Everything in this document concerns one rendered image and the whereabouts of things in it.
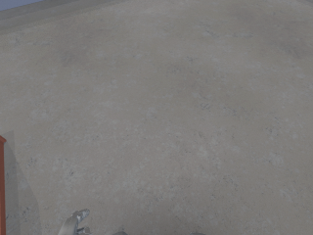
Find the left robot hand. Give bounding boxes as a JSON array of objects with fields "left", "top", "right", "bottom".
[{"left": 58, "top": 209, "right": 93, "bottom": 235}]

